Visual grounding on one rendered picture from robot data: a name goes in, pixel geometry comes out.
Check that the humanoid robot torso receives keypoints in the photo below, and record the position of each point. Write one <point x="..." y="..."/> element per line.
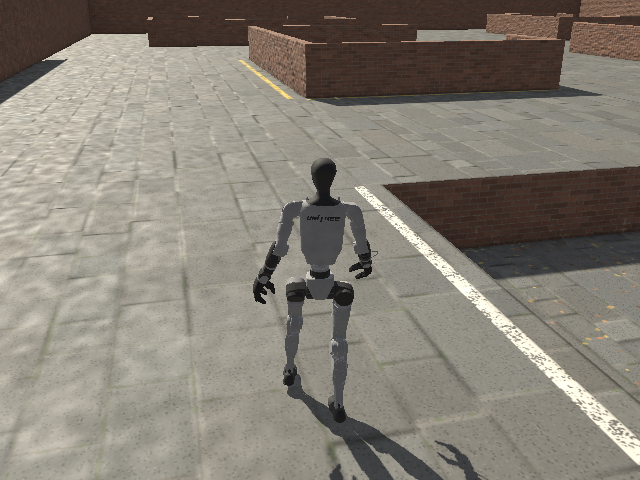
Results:
<point x="321" y="239"/>

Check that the right robot hand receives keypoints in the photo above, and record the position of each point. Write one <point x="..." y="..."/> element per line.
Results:
<point x="357" y="266"/>

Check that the right robot shin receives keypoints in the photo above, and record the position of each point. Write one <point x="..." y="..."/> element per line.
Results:
<point x="339" y="372"/>

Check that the left robot hand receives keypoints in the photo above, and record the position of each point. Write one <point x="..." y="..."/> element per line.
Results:
<point x="258" y="288"/>

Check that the robot right upper arm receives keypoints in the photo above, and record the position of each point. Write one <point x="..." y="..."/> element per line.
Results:
<point x="354" y="213"/>

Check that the robot left forearm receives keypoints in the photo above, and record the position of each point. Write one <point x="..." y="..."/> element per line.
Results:
<point x="269" y="266"/>

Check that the robot left upper arm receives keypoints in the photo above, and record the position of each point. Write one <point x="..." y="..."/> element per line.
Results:
<point x="289" y="211"/>

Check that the robot right forearm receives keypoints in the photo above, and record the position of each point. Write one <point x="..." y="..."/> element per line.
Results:
<point x="365" y="259"/>

